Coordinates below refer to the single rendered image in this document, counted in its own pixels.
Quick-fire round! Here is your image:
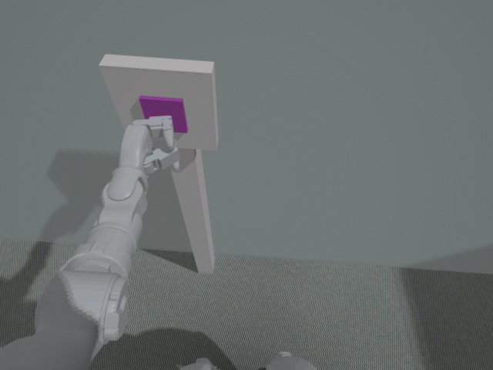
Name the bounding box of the left robot shin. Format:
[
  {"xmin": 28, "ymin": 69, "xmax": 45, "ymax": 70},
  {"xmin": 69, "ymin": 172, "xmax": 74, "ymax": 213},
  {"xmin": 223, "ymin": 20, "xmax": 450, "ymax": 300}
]
[{"xmin": 196, "ymin": 358, "xmax": 213, "ymax": 365}]

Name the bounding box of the button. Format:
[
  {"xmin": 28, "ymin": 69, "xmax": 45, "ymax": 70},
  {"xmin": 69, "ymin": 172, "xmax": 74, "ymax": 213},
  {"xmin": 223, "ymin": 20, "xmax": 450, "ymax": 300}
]
[{"xmin": 139, "ymin": 96, "xmax": 188, "ymax": 133}]

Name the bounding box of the left robot forearm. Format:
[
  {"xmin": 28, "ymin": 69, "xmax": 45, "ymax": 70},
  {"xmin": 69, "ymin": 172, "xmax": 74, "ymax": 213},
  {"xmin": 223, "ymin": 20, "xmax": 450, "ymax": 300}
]
[{"xmin": 35, "ymin": 167, "xmax": 149, "ymax": 332}]

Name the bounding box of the robot left hand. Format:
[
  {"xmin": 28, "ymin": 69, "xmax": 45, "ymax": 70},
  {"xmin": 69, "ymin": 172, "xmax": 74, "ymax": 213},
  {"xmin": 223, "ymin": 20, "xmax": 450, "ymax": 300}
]
[{"xmin": 118, "ymin": 116, "xmax": 180, "ymax": 179}]

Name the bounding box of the right robot shin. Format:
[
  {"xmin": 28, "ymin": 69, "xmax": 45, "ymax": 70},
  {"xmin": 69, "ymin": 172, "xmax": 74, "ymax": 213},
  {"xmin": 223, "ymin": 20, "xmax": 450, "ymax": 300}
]
[{"xmin": 273, "ymin": 352, "xmax": 291, "ymax": 362}]

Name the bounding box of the robot shin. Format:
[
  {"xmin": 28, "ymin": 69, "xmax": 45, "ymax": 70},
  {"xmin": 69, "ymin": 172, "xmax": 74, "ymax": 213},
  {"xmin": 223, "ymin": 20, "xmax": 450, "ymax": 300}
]
[
  {"xmin": 273, "ymin": 352, "xmax": 291, "ymax": 362},
  {"xmin": 196, "ymin": 358, "xmax": 213, "ymax": 365}
]

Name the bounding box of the left robot upper arm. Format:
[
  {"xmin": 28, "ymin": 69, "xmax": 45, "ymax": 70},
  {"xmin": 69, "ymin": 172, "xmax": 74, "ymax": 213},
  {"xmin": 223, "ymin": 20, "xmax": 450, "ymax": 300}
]
[{"xmin": 0, "ymin": 270, "xmax": 129, "ymax": 370}]

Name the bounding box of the panel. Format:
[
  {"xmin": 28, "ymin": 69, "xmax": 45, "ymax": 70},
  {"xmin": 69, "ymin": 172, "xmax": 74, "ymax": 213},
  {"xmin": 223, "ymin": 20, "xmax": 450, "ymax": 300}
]
[{"xmin": 99, "ymin": 54, "xmax": 219, "ymax": 274}]

